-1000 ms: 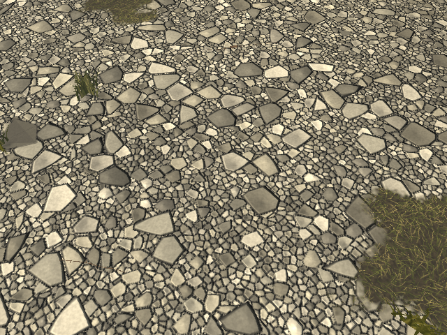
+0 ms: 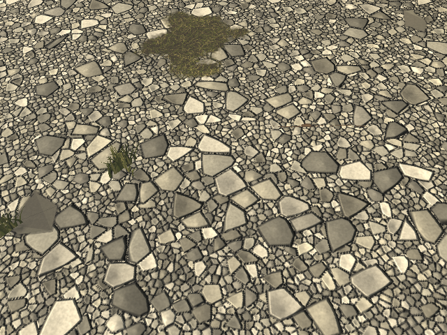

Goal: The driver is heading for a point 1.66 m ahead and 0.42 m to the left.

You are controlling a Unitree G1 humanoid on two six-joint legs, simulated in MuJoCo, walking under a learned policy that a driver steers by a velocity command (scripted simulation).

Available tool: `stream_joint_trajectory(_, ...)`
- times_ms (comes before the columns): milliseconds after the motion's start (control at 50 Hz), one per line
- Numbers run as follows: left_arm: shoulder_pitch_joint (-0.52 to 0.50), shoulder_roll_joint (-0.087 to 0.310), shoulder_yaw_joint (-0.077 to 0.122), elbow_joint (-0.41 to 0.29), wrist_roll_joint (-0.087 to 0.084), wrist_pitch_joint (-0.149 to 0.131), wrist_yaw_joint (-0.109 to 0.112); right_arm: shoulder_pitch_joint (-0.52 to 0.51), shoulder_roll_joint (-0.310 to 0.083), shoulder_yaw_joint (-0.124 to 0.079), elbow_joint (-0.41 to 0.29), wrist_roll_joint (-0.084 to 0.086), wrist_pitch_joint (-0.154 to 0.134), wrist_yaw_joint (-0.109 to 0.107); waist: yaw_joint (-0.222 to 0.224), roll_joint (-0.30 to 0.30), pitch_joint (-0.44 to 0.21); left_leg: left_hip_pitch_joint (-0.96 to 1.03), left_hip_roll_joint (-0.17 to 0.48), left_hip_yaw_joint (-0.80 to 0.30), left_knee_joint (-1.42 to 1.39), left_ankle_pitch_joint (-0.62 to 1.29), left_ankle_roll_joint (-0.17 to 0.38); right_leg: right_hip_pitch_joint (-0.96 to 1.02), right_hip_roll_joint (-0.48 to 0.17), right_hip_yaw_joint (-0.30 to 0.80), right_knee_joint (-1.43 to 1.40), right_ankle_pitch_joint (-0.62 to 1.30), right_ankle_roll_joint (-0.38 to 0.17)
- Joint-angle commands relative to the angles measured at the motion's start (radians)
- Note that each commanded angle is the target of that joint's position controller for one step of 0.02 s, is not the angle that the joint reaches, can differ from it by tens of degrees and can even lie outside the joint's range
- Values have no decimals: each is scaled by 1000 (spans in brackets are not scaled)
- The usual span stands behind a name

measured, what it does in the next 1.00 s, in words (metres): walks ahead, turning left: left foot, then right foot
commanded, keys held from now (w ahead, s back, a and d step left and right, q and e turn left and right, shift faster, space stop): w+q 0.54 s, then w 0.40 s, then no key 0.06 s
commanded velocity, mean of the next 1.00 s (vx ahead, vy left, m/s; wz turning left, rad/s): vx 0.50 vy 0.00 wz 0.43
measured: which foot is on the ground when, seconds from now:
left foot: up 0.00-0.42, down 0.44-1.00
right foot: down 0.00-0.46, up 0.48-0.98, down 1.00-1.00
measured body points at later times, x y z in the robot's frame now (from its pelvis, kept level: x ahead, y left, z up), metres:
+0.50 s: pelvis +0.25 +0.06 -0.01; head +0.28 +0.07 +0.43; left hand +0.15 +0.30 -0.15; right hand +0.52 -0.11 -0.11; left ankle +0.31 +0.13 -0.73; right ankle +0.10 -0.11 -0.66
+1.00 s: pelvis +0.52 +0.13 -0.01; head +0.55 +0.15 +0.44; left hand +0.61 +0.43 -0.10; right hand +0.58 -0.13 -0.14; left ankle +0.31 +0.13 -0.73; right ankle +0.67 +0.11 -0.73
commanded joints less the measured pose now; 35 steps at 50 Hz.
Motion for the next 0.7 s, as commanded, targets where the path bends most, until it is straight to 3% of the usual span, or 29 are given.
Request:
stream_joint_trajectory(20,146,91,30,-9,-5,-3,6,-17,-57,-12,-79,-18,2,18,79,-91,-54,-364,119,-1,163,110,-1,333,-307,359,-331,-117,-106)
stream_joint_trajectory(60,179,84,28,16,-15,-18,7,-24,-42,-10,-88,-31,27,35,60,-133,-38,-332,134,15,145,142,-19,284,-264,226,-348,52,-87)
stream_joint_trajectory(140,243,103,37,42,-27,-41,1,-132,-32,-3,-142,-33,49,55,59,-109,-32,-429,152,33,117,234,-39,321,-272,97,-373,236,-109)
stream_joint_trajectory(260,292,120,42,66,-24,-35,0,-341,-9,24,-225,-29,43,80,94,-105,27,-398,150,113,-202,420,-43,323,-241,-79,-394,285,-94)
stream_joint_trajectory(340,354,154,51,91,-23,-18,9,-426,-22,28,-267,-35,41,86,117,-102,48,-350,125,182,-344,347,4,425,-274,-139,-349,400,-80)
stream_joint_trajectory(400,373,196,59,105,-21,7,17,-365,-46,16,-261,-43,41,73,81,-129,-8,-213,35,238,-399,195,62,498,-281,-196,-142,814,-63)
stream_joint_trajectory(420,374,209,62,106,-22,18,18,-271,-64,5,-237,-44,35,65,41,-126,-66,-108,-6,242,-431,167,88,495,-279,-206,12,883,-61)
stream_joint_trajectory(440,363,211,60,96,-25,26,17,-108,-92,-13,-184,-52,25,52,-31,-85,-159,112,-30,219,-509,208,120,400,-261,-228,242,779,-37)
stream_joint_trajectory(460,374,159,46,51,-33,24,10,18,-192,-45,-160,-62,24,34,-71,42,-277,411,175,-73,-547,52,193,108,-216,-232,560,389,4)
stream_joint_trajectory(480,341,110,41,-27,-31,15,-6,-27,-284,-65,-187,-28,33,27,-9,224,-334,594,417,-613,-681,113,310,-265,-5,-121,877,-372,62)
stream_joint_trajectory(500,214,172,51,-57,-20,6,-10,6,-266,-61,-190,-15,46,17,-61,56,-282,560,407,-569,-723,254,304,-369,-36,43,906,-305,56)
stream_joint_trajectory(520,190,139,39,-65,-34,-4,-14,-35,-220,-49,-172,-10,44,8,-24,21,-162,447,385,-421,-719,359,285,-382,-83,57,851,-214,46)
stream_joint_trajectory(540,219,130,36,-46,-33,-9,-11,-79,-165,-34,-169,-5,36,5,29,-26,-80,303,330,-324,-733,482,240,-316,-118,60,737,-172,42)
stream_joint_trajectory(580,278,121,34,-21,-1,24,-14,-148,-107,-12,-179,-2,17,1,99,-18,-63,163,251,-203,-763,581,198,-187,-141,67,636,-162,53)
stream_joint_trajectory(600,294,115,34,-15,6,41,-19,-142,-99,-7,-177,0,3,5,107,-8,-71,135,237,-181,-775,622,198,-156,-135,57,615,-156,58)
stream_joint_trajectory(640,274,101,31,-21,4,57,-28,-100,-112,-7,-153,3,-14,10,107,-1,-58,110,216,-144,-811,635,193,-164,-130,39,550,-99,66)
stream_joint_trajectory(700,155,97,29,-54,1,61,-33,-30,-118,-6,-123,3,-21,12,69,11,-5,138,203,-125,-854,612,161,-247,-135,30,419,28,72)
